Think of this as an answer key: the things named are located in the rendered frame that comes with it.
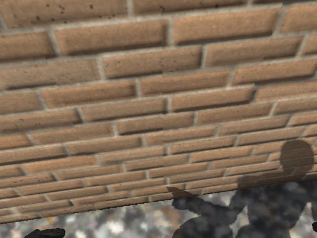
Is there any left robot hand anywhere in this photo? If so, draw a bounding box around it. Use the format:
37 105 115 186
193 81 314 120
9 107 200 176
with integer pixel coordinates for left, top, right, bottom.
24 228 65 238

